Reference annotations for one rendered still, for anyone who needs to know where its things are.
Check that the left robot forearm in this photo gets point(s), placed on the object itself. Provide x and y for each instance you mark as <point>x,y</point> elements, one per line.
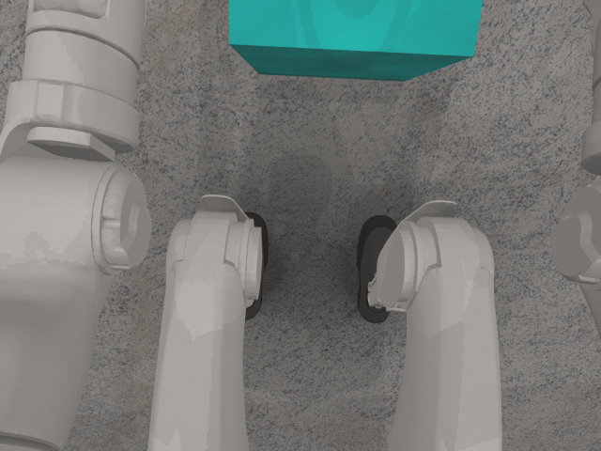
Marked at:
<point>76,98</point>

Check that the robot left upper arm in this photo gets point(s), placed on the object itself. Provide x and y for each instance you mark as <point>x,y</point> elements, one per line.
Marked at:
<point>67,228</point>

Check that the left robot thigh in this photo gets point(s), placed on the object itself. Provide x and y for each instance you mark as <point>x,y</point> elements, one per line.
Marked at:
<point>198,398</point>

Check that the right robot forearm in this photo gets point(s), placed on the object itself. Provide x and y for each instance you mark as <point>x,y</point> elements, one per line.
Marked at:
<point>591,139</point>

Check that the robot right upper arm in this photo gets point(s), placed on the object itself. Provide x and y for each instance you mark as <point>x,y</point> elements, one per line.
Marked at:
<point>576,245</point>

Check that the carton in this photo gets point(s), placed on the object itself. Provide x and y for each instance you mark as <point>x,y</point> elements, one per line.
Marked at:
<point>388,40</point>

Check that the right robot shin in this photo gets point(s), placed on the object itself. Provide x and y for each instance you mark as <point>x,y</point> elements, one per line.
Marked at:
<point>379,294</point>

